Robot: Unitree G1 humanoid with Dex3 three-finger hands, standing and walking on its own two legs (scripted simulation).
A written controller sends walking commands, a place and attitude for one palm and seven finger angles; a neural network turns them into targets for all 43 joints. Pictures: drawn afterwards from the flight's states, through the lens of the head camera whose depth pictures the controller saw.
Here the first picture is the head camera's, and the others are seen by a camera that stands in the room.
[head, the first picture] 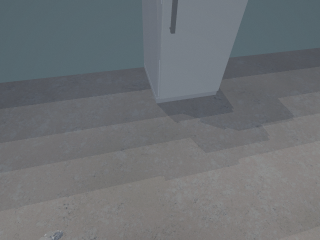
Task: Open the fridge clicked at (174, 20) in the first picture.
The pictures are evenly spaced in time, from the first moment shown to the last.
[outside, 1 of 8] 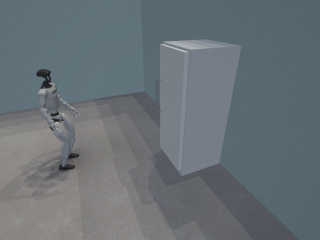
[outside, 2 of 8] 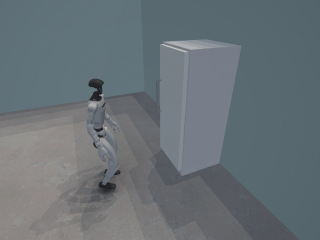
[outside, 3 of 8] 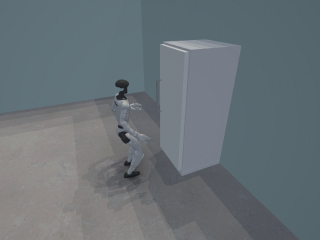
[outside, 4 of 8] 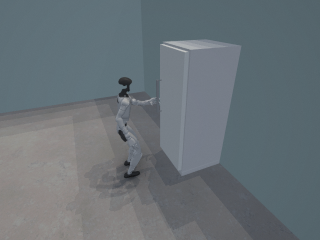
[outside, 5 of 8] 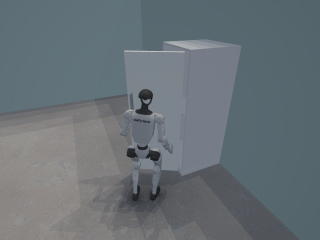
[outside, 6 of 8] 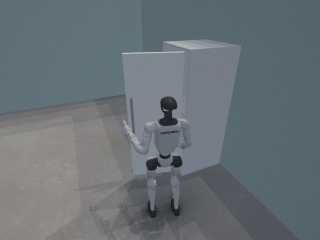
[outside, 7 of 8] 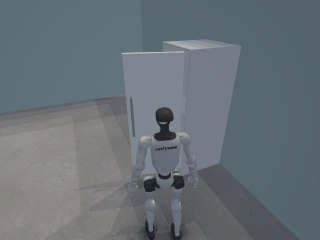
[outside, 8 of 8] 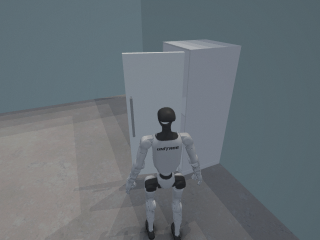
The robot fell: no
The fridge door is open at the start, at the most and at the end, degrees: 0 78 74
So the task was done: yes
